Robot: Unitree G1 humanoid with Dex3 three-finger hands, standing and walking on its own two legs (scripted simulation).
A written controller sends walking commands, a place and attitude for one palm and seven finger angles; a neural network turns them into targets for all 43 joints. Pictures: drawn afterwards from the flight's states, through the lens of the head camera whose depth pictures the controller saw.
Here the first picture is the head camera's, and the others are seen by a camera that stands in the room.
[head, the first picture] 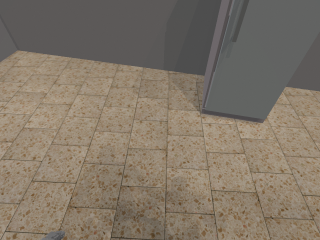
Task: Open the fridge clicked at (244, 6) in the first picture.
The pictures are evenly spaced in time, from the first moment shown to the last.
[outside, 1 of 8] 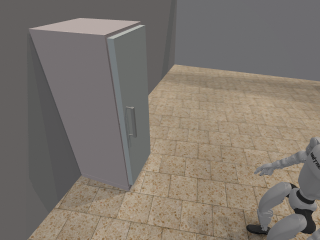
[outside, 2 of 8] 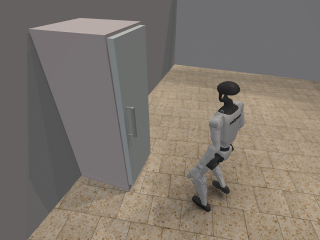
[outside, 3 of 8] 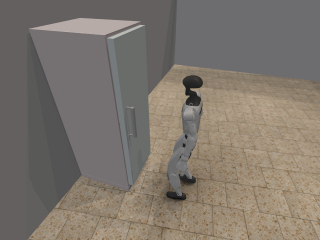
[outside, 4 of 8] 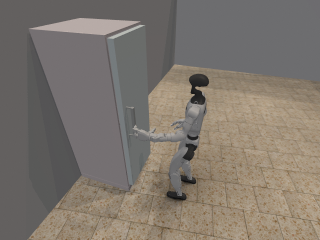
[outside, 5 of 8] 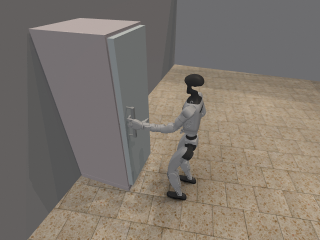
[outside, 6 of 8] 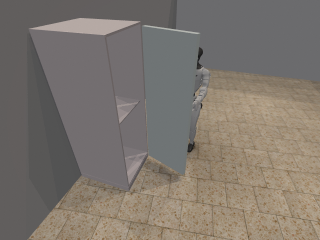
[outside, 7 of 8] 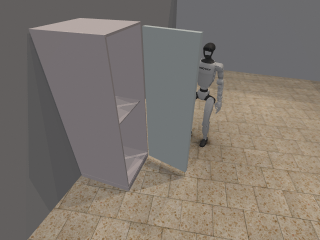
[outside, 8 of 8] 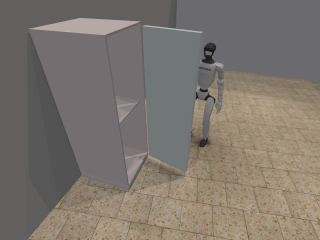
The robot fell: no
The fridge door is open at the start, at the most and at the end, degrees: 0 77 77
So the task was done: yes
